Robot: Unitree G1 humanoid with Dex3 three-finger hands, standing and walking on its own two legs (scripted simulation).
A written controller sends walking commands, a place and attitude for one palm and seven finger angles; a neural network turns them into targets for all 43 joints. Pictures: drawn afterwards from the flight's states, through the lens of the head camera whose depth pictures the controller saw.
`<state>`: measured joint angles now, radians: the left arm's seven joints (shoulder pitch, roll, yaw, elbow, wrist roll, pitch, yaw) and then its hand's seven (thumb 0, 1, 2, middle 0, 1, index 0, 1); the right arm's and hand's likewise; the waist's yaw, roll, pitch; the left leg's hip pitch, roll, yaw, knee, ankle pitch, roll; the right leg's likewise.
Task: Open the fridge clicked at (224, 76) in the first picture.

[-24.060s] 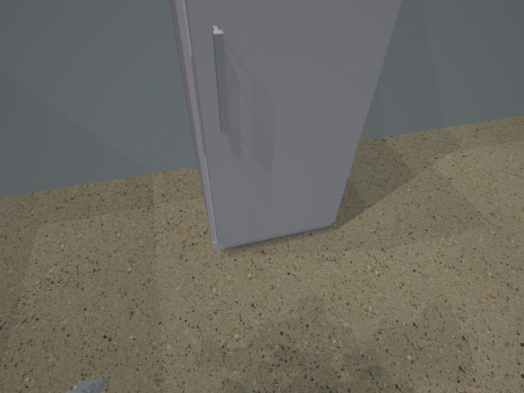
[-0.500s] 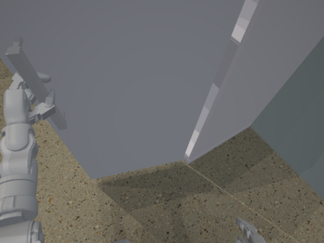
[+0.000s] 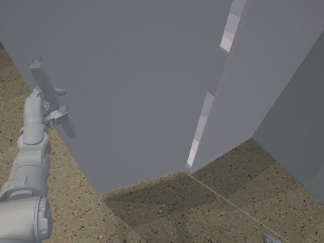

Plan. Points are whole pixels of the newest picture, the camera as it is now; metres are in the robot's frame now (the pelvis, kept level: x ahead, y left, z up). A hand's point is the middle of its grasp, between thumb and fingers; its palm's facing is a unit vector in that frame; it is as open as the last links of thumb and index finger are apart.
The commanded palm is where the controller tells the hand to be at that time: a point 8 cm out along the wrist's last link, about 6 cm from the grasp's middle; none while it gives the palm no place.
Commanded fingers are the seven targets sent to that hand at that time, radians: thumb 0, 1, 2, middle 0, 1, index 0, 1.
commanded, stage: stop walking and hold the door back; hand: left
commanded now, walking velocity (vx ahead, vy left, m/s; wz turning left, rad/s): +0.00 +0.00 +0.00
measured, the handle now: (58, 102) +0.46 +0.30 +0.08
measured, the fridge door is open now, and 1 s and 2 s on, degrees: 75 71 71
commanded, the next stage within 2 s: loosen the grip on the handle in 0.14 s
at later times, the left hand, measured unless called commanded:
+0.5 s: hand (60, 103) +0.44 +0.28 +0.09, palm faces +0.33 -0.91 -0.27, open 8.8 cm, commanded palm +0.38 +0.31 +0.10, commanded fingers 0.00 -0.55 0.20 -0.40 -1.33 -0.40 -1.33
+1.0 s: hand (49, 109) +0.43 +0.32 +0.08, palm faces +0.38 -0.89 -0.23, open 14.2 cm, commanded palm +0.39 +0.36 +0.09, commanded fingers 0.00 -0.55 0.20 -0.25 -1.15 -0.25 -1.15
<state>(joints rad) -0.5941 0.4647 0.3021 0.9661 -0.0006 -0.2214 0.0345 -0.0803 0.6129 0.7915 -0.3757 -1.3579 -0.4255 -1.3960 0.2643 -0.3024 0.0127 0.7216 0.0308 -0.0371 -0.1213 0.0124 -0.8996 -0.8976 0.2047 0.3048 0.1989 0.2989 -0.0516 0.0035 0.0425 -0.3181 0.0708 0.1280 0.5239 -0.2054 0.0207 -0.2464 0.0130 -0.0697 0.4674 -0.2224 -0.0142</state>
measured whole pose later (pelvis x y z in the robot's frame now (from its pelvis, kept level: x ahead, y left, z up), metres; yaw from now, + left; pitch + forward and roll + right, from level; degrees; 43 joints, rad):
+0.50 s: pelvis +0.00 -0.01 +0.00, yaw +0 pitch +4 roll +0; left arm -0.71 0.54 0.39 1.02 0.08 -0.14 -0.02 0.00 0.16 0.56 -0.41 -1.37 -0.44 -1.39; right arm 0.39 -0.29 -0.02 0.71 0.00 -0.11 -0.02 0.01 -0.90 -0.90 0.21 0.30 0.20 0.30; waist -0.07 -0.02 0.03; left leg -0.40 0.05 0.11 0.53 -0.20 0.02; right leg -0.35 0.00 -0.06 0.53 -0.25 -0.03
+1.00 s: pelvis +0.04 +0.00 -0.01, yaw +2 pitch +6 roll -1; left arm -0.51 0.49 0.41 0.77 0.00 -0.03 -0.03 -0.01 -0.54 0.20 -0.26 -1.16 -0.32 -1.20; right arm 0.29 -0.26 -0.01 0.74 0.01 -0.08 -0.05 0.01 -0.90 -0.90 0.21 0.30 0.20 0.30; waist -0.05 0.01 -0.03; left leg -0.42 0.04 0.08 0.61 -0.29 0.03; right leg -0.34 -0.01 -0.09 0.55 -0.32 -0.01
